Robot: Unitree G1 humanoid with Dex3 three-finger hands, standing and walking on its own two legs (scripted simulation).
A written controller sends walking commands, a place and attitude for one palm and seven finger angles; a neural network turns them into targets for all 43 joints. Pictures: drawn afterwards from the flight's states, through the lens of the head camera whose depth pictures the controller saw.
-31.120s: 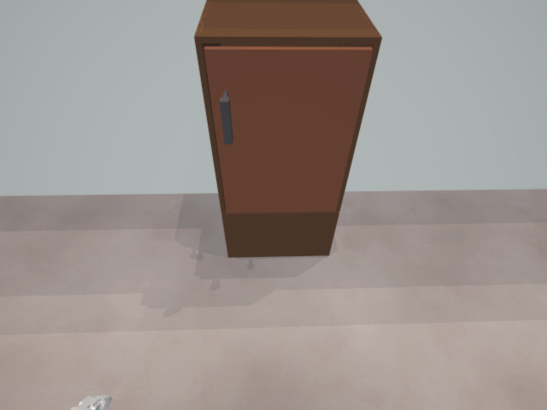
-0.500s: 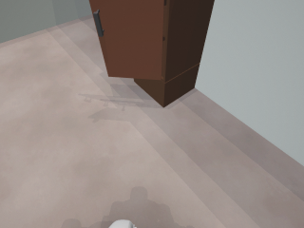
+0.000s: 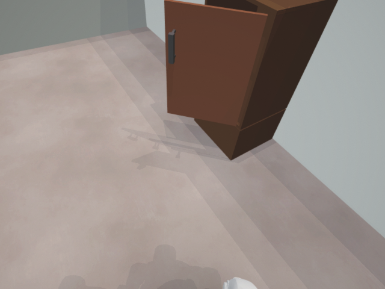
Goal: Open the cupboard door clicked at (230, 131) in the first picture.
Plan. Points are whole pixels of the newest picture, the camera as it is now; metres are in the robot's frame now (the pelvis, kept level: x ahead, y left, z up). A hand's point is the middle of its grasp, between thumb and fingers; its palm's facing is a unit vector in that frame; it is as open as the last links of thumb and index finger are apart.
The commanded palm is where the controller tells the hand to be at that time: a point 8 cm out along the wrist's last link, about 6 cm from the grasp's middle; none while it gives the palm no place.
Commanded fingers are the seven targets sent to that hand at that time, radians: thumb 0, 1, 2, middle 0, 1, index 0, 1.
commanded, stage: take the last steps up to it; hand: left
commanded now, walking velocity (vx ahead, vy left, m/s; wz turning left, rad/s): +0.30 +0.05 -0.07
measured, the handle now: (172, 46) +1.05 +0.18 -0.03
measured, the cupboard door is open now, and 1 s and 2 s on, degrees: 45 45 45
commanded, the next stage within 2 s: come to a stop and stand still in 1.00 s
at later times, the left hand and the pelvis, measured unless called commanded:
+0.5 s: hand (147, 228) +0.29 +0.14 -0.17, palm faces +0.04 -0.98 -0.17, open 7.2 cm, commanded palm none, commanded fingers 0.00 0.90 0.90 -0.20 -0.30 -0.20 -0.30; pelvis +0.19 -0.03 -0.01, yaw +0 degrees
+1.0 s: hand (128, 200) +0.38 +0.22 -0.18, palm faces +0.04 -0.99 -0.16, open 7.4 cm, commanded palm none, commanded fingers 0.00 0.90 0.90 -0.20 -0.30 -0.20 -0.30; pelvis +0.38 +0.05 -0.01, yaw -2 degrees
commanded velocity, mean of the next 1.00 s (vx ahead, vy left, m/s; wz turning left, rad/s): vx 0.27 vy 0.05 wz -0.03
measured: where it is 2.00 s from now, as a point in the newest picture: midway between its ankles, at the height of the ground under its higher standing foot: (184, 253)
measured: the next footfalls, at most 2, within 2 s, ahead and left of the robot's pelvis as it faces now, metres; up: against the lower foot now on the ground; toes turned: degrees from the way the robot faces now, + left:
right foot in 0.34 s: +0.24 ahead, -0.11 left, +0.00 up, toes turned -7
left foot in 0.80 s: +0.43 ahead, +0.14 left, +0.00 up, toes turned +5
